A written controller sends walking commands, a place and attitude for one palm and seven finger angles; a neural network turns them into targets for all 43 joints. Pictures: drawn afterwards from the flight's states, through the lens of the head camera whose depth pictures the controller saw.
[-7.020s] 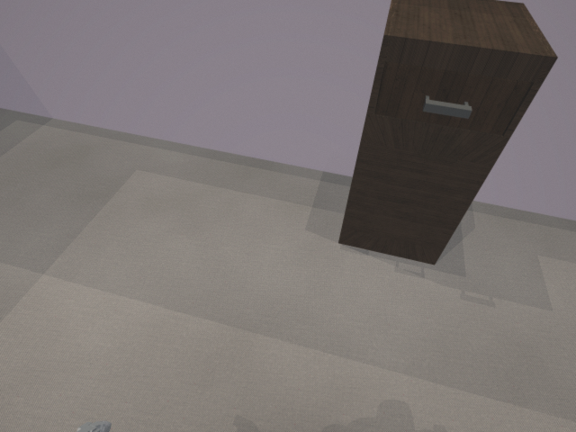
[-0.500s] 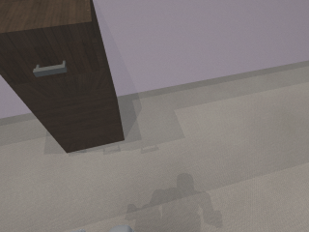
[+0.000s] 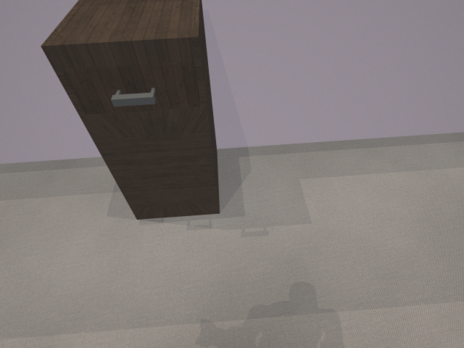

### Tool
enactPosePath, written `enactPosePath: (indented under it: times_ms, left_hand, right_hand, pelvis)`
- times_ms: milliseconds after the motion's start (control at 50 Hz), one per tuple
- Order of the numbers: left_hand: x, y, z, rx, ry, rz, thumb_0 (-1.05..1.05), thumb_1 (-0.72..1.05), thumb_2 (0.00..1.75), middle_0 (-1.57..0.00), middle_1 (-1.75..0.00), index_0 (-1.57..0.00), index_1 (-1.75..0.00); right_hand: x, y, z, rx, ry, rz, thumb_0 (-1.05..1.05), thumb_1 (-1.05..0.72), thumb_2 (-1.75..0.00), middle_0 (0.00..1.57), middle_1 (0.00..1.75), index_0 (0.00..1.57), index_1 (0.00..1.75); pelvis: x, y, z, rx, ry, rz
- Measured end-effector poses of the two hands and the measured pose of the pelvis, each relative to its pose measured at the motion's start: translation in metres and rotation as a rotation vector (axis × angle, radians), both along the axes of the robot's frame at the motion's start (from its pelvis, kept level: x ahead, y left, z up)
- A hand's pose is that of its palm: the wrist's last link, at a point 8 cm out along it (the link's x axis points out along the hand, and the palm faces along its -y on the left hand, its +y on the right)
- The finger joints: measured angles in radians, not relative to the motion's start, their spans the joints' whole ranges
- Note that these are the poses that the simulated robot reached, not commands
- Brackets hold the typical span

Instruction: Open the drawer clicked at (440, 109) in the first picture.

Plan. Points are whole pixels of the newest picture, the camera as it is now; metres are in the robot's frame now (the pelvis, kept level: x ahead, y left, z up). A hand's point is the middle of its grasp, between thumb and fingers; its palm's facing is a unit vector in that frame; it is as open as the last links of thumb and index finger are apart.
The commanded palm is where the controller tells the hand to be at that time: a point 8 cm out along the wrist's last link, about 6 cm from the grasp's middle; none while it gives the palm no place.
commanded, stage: take the last steps up to it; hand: left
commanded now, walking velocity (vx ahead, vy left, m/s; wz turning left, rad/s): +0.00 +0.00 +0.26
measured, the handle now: (134, 95) +0.79 +0.35 -0.02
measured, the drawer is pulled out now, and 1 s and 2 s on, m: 0.00 0.00 0.00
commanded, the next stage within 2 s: come to a stop and stand still in 1.10 s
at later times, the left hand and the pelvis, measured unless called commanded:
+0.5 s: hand out of the picture -0.08 +0.21 -0.17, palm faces +0.23 -0.95 -0.20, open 7.4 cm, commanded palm none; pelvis +0.02 +0.03 +0.00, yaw +7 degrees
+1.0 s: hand (144, 320) +0.20 +0.20 -0.15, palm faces +0.21 -0.95 -0.24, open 7.2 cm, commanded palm none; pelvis +0.18 +0.01 +0.01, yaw +8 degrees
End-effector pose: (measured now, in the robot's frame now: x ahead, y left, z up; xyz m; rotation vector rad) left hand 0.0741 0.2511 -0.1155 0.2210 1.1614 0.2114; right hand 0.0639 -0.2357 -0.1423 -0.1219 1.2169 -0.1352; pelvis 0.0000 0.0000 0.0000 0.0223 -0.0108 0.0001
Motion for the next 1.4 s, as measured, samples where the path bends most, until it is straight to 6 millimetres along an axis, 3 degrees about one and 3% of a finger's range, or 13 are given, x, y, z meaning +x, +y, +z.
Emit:
enactPosePath:
  times_ms: [140,260,440,500,540,600,740,840,900,1020,1200,1280,1400]
  left_hand:
    - [-0.035,-0.028,0.009,-0.014,0.013,0.057,0.01,0.91,0.89,-0.2,-0.3,-0.2,-0.3]
    - [-0.074,-0.028,0.007,-0.036,0.059,0.141,0.01,0.92,0.89,-0.21,-0.3,-0.2,-0.3]
    - [-0.156,-0.006,-0.018,-0.109,0.26,0.278,0.01,0.91,0.89,-0.21,-0.3,-0.2,-0.3]
    - [-0.164,0.002,-0.025,-0.128,0.345,0.27,0.01,0.91,0.89,-0.2,-0.3,-0.2,-0.3]
    - [-0.153,0.007,-0.023,-0.134,0.358,0.254,0.01,0.91,0.89,-0.2,-0.3,-0.2,-0.3]
    - [-0.118,0.014,-0.018,-0.133,0.304,0.234,0.01,0.91,0.89,-0.2,-0.3,-0.2,-0.3]
    - [0.0,0.015,-0.011,-0.101,0.131,0.169,0.01,0.91,0.89,-0.2,-0.3,-0.2,-0.3]
    - [0.081,0.005,-0.017,-0.06,0.014,0.121,0.01,0.92,0.89,-0.2,-0.3,-0.2,-0.3]
    - [0.101,-0.005,-0.013,-0.066,-0.016,0.139,0.0,0.92,0.89,-0.2,-0.3,-0.2,-0.3]
    - [0.106,-0.007,-0.002,-0.058,0.063,0.179,0.0,0.95,0.89,-0.2,-0.3,-0.2,-0.3]
    - [0.099,-0.01,-0.019,-0.163,0.222,0.249,0.0,0.92,0.89,-0.2,-0.3,-0.2,-0.3]
    - [0.104,0.001,-0.039,-0.197,0.299,0.273,0.01,0.91,0.89,-0.2,-0.3,-0.2,-0.3]
    - [0.14,0.021,-0.035,-0.17,0.326,0.232,0.01,0.91,0.89,-0.2,-0.3,-0.2,-0.3]
  right_hand:
    - [-0.01,-0.017,0.0,0.012,0.056,0.024,0.01,-0.91,-0.9,0.2,0.3,0.2,0.3]
    - [-0.012,-0.02,0.009,-0.009,0.102,0.085,0.01,-0.91,-0.9,0.2,0.3,0.2,0.3]
    - [0.031,0.021,0.018,-0.053,0.032,0.187,0.01,-0.91,-0.9,0.2,0.3,0.2,0.3]
    - [0.035,0.037,0.017,-0.056,-0.002,0.168,0.0,-0.91,-0.9,0.2,0.3,0.2,0.3]
    - [0.029,0.046,0.018,-0.045,0.009,0.146,0.0,-0.91,-0.9,0.2,0.3,0.2,0.3]
    - [0.014,0.052,0.016,-0.032,0.078,0.122,0.0,-0.92,-0.9,0.2,0.3,0.2,0.3]
    - [-0.009,0.054,0.001,0.024,0.264,0.065,0.0,-0.91,-0.9,0.21,0.3,0.2,0.3]
    - [0.006,0.038,-0.02,0.05,0.349,0.036,0.0,-0.91,-0.9,0.21,0.3,0.2,0.3]
    - [0.042,0.027,-0.018,0.038,0.334,0.056,0.01,-0.91,-0.9,0.21,0.3,0.2,0.3]
    - [0.154,0.02,0.003,0.002,0.142,0.102,0.01,-0.91,-0.9,0.2,0.3,0.2,0.3]
    - [0.291,0.061,0.021,-0.012,-0.039,0.2,0.0,-0.91,-0.9,0.2,0.3,0.19,0.3]
    - [0.33,0.087,0.016,-0.036,-0.085,0.222,0.0,-0.91,-0.9,0.2,0.3,0.2,0.3]
    - [0.34,0.11,0.015,-0.024,-0.05,0.166,-0.01,-0.92,-0.9,0.2,0.3,0.2,0.3]
  pelvis:
    - [-0.007,-0.013,0.009,0.011,-0.017,0.058]
    - [-0.006,-0.013,0.015,0.014,-0.011,0.105]
    - [0.01,0.021,0.008,-0.022,0.003,0.141]
    - [0.018,0.032,0.004,-0.019,-0.007,0.128]
    - [0.026,0.035,0.007,-0.02,-0.011,0.127]
    - [0.04,0.038,0.011,-0.018,-0.014,0.133]
    - [0.083,0.032,0.008,0.004,-0.009,0.128]
    - [0.125,0.014,-0.01,0.005,-0.01,0.129]
    - [0.144,0.01,-0.006,-0.005,-0.016,0.139]
    - [0.184,0.012,0.012,-0.012,0.0,0.145]
    - [0.243,0.039,0.011,-0.037,-0.006,0.148]
    - [0.27,0.06,-0.002,-0.044,-0.012,0.139]
    - [0.286,0.07,0.003,-0.016,-0.013,0.108]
